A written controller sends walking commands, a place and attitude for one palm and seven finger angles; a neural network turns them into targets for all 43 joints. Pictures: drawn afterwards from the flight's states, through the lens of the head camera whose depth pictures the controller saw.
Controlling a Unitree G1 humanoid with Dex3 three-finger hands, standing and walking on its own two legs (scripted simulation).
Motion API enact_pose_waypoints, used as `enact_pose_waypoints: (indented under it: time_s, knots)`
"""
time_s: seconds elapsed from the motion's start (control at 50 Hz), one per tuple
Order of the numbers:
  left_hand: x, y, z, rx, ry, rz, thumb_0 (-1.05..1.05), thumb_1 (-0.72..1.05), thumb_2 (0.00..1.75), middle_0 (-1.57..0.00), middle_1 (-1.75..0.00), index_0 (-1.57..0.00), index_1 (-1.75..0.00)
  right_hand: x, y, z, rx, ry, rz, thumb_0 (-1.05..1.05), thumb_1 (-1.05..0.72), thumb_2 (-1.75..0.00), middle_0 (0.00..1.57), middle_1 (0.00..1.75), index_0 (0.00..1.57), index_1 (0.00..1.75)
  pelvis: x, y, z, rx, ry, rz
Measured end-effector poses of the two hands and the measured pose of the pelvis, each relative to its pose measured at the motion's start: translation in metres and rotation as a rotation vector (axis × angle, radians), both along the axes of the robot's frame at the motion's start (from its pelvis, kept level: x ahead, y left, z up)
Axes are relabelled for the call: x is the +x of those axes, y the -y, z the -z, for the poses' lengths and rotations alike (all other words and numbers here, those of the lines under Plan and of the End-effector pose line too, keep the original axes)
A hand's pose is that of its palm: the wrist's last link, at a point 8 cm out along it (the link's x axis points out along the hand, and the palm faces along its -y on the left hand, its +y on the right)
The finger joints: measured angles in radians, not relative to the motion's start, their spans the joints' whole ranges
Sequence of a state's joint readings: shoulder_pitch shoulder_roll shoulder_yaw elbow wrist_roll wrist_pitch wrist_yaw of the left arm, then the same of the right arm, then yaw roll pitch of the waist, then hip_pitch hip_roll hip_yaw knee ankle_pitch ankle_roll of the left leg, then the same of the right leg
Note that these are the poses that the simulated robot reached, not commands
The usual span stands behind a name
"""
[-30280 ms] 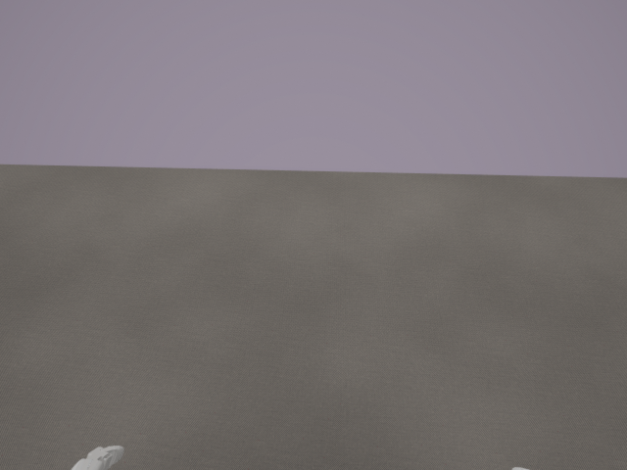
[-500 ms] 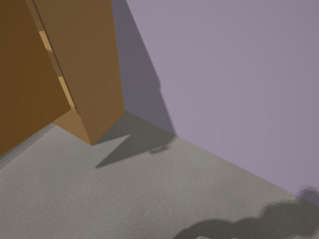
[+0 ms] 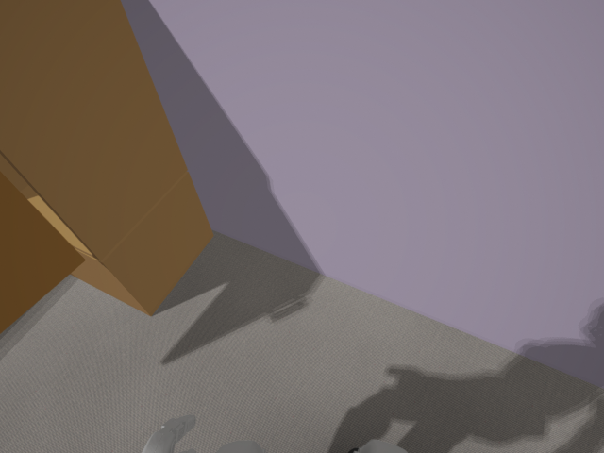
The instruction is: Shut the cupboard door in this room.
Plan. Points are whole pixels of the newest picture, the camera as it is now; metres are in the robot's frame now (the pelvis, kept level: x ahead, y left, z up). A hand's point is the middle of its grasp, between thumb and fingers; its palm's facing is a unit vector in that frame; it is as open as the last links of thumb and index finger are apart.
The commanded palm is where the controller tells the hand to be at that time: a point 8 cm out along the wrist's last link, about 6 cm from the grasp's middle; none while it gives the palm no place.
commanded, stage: turn to face it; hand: left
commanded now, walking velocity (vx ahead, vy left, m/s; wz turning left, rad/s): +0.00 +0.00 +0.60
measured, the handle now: out of the picture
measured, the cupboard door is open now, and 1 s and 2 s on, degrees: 83 83 83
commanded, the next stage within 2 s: take the last steps up to it in 1.58 s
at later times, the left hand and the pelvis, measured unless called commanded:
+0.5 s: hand out of the picture +0.02 +0.27 -0.17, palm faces +0.32 -0.92 -0.24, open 7.4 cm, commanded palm none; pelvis +0.02 +0.04 +0.01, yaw +16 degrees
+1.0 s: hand out of the picture +0.01 +0.19 -0.14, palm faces +0.55 -0.79 -0.27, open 7.4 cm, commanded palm none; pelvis +0.05 -0.01 +0.01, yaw +35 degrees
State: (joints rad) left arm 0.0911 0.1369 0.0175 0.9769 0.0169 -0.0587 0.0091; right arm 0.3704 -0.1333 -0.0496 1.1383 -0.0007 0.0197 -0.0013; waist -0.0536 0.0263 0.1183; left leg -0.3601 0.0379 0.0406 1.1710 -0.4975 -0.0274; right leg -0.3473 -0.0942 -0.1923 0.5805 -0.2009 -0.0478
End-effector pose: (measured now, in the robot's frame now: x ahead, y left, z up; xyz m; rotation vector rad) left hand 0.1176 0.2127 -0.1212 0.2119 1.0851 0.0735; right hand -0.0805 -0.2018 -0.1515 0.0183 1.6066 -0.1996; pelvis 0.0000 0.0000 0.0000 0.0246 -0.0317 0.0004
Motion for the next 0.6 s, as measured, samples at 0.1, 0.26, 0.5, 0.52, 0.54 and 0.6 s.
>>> enact_pose_waypoints:
  time_s: [0.1,0.26,0.5,0.52,0.54,0.6]
  knots:
    - [-0.014,-0.013,-0.007,0.020,-0.007,-0.108,-0.02,0.93,0.90,-0.21,-0.30,-0.21,-0.30,0.080,0.023,-0.004,-0.037,0.150,-0.098,0.00,-0.91,-0.90,0.19,0.30,0.20,0.30,0.009,0.001,-0.006,-0.006,-0.006,-0.060]
    - [-0.053,-0.055,0.010,0.011,-0.052,-0.243,-0.01,0.91,0.90,-0.20,-0.30,-0.20,-0.30,0.196,0.026,-0.028,-0.129,0.372,-0.281,0.00,-0.91,-0.90,0.19,0.30,0.20,0.30,0.015,-0.016,-0.001,-0.032,-0.008,-0.154]
    - [-0.120,-0.103,0.013,0.013,-0.180,-0.422,0.00,0.91,0.90,-0.20,-0.30,-0.20,-0.30,0.255,-0.021,-0.045,-0.142,0.430,-0.484,0.00,-0.91,-0.90,0.19,0.30,0.20,0.30,0.021,-0.043,-0.007,-0.047,-0.038,-0.283]
    - [-0.123,-0.103,0.010,0.018,-0.183,-0.433,0.00,0.91,0.90,-0.20,-0.30,-0.20,-0.30,0.257,-0.024,-0.044,-0.131,0.424,-0.493,0.00,-0.91,-0.90,0.19,0.30,0.20,0.30,0.022,-0.042,-0.008,-0.047,-0.041,-0.294]
    - [-0.125,-0.103,0.007,0.024,-0.186,-0.443,0.00,0.91,0.90,-0.20,-0.30,-0.20,-0.30,0.258,-0.026,-0.043,-0.120,0.418,-0.500,0.00,-0.91,-0.90,0.19,0.30,0.20,0.30,0.024,-0.042,-0.009,-0.047,-0.044,-0.305]
    - [-0.127,-0.099,0.001,0.041,-0.188,-0.471,0.00,0.91,0.90,-0.20,-0.30,-0.20,-0.30,0.263,-0.030,-0.037,-0.088,0.401,-0.518,0.00,-0.91,-0.90,0.20,0.30,0.20,0.30,0.028,-0.037,-0.010,-0.043,-0.051,-0.339]
